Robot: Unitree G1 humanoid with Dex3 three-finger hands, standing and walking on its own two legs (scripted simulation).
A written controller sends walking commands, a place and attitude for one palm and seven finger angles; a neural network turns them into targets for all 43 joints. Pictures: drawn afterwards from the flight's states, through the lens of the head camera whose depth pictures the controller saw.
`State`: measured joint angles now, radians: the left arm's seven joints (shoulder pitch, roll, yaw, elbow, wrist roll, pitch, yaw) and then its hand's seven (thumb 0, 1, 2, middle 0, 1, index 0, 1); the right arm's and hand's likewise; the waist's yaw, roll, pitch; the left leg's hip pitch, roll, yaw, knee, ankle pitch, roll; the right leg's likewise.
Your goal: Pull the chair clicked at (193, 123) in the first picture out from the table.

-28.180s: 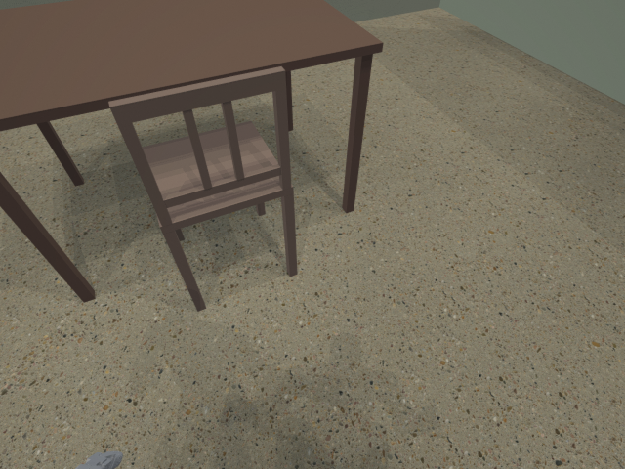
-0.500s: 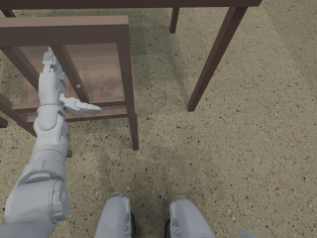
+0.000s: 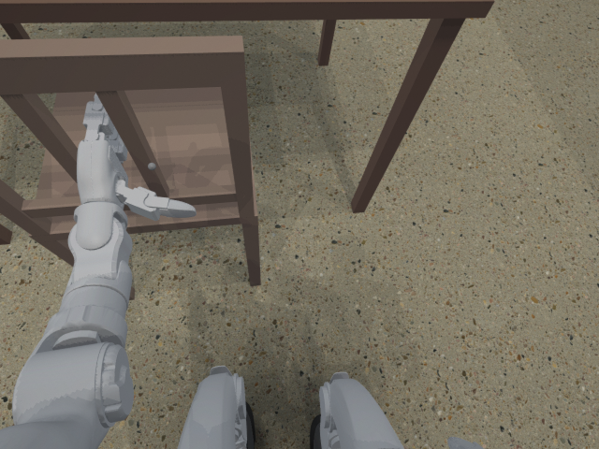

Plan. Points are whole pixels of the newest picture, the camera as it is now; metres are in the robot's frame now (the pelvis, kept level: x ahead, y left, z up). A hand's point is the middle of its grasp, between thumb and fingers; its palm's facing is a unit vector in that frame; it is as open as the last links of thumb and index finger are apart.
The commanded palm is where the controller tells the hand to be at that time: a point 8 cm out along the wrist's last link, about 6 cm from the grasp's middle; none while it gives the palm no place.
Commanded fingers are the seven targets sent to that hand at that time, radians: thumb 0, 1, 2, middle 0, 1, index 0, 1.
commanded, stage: hook a spindle and tug to test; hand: left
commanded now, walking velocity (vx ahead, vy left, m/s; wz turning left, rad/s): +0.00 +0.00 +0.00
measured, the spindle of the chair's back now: (67, 154) +0.50 +0.29 +0.02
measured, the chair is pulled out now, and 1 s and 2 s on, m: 0.00 0.00 0.05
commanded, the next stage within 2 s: step backward, pulling the chair out in 1.50 s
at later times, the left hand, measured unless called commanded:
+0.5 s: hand (150, 168) +0.47 +0.18 +0.03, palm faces +0.10 -0.99 -0.03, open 13.2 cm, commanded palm +0.45 +0.21 +0.03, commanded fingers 0.00 0.12 0.56 -0.50 -1.45 -0.50 -1.45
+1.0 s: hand (154, 164) +0.48 +0.17 +0.03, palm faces +0.11 -0.99 -0.01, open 5.5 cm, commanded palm +0.43 +0.21 +0.03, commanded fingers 0.00 0.90 0.90 -0.50 -1.45 -0.50 -1.45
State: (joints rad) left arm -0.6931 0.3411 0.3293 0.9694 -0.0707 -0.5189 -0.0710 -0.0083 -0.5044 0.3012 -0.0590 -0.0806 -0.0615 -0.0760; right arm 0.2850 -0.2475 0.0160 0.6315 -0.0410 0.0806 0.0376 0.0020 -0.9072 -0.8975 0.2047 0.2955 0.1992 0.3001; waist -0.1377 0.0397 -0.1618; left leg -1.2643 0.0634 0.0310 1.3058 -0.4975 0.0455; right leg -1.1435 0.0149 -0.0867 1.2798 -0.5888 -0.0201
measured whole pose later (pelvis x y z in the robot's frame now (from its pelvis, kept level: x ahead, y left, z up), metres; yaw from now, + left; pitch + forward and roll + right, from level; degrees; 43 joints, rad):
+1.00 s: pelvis +0.01 +0.00 +0.01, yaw -1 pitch +26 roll -4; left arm -0.62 0.32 0.32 0.87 -0.11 -0.47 -0.05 0.02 0.72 0.81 -0.40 -1.40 -0.40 -1.41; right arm 0.29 -0.24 0.01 0.62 -0.03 0.08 0.05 0.00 -0.91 -0.90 0.20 0.30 0.20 0.30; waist -0.14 0.04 -0.17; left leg -1.23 0.07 0.04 1.28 -0.51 0.05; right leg -1.12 0.02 -0.07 1.25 -0.59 -0.01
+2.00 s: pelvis +0.05 +0.01 +0.12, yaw +0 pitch +11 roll -2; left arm -0.51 0.22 0.09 0.99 -0.07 -0.20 0.05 0.07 0.72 0.78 -0.26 -1.04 -0.48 -1.44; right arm 0.26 -0.24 0.01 0.63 0.03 0.13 -0.08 0.00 -0.91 -0.90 0.21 0.30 0.20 0.30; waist -0.08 0.02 0.04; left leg -0.52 0.02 0.07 0.63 -0.30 0.05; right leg -0.43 0.02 -0.04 0.62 -0.31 0.01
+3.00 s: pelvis -0.06 -0.01 +0.11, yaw +1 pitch +1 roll -1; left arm -0.49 0.18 0.01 1.05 -0.07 -0.22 0.09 0.04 0.66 0.81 -0.29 -1.12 -0.50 -1.44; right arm 0.21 -0.25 0.01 0.74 0.05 -0.04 -0.13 0.01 -0.91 -0.90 0.20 0.30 0.20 0.30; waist -0.05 0.04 0.16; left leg -0.48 0.03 0.05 0.58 -0.12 0.03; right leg -0.40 0.02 -0.07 0.60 -0.22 -0.03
